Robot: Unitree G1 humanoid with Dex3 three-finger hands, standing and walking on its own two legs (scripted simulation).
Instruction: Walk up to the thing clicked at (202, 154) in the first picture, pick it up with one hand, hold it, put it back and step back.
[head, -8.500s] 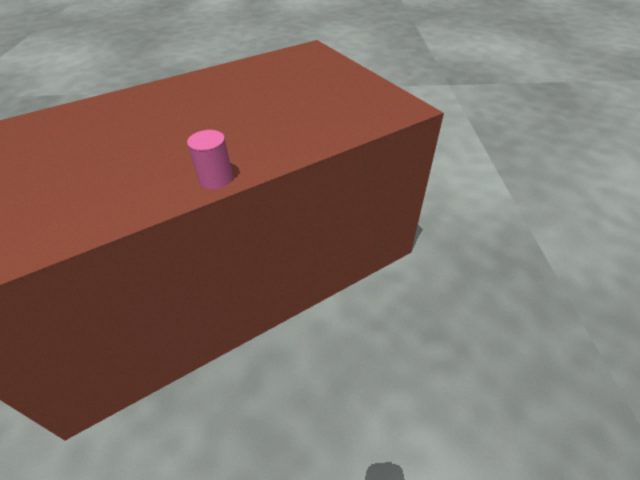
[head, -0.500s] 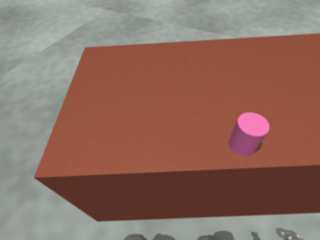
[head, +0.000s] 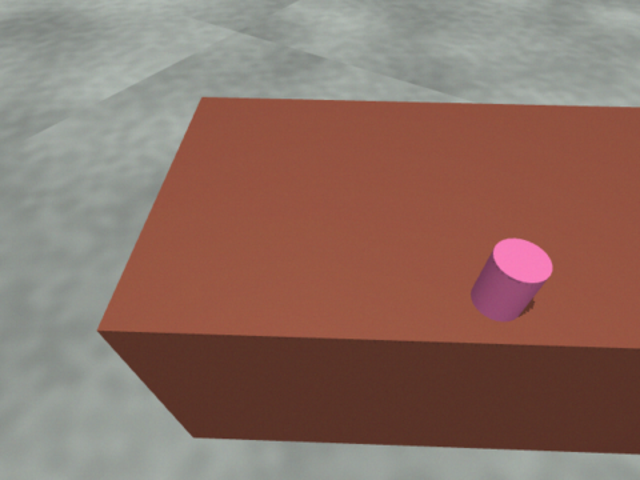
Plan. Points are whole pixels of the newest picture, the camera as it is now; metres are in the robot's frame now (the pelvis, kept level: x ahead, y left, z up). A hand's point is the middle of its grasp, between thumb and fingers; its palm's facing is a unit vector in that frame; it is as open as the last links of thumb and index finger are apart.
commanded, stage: walk up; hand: right
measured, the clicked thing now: (508, 281) +0.43 -0.28 -0.05
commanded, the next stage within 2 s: stand in 1.02 s
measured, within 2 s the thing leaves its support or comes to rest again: neither
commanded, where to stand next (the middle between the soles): +0.05 +0.02 m, yaw -2 degrees
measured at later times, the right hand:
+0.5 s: hand out of the picture +0.08 -0.25 -0.13, palm faces -0.01 +0.94 -0.33, open 7.4 cm
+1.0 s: hand out of the picture +0.08 -0.26 -0.13, palm faces +0.02 +0.95 -0.32, open 7.4 cm
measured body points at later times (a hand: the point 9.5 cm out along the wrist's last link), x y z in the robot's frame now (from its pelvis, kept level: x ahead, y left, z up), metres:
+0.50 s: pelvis +0.00 +0.00 +0.03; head +0.01 +0.00 +0.47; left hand +0.09 +0.31 -0.10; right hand +0.08 -0.30 -0.11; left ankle +0.01 +0.14 -0.72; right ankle +0.03 -0.14 -0.72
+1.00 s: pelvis +0.01 +0.00 +0.03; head +0.02 -0.01 +0.48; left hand +0.11 +0.30 -0.10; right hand +0.08 -0.30 -0.11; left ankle +0.01 +0.14 -0.72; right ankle +0.03 -0.14 -0.72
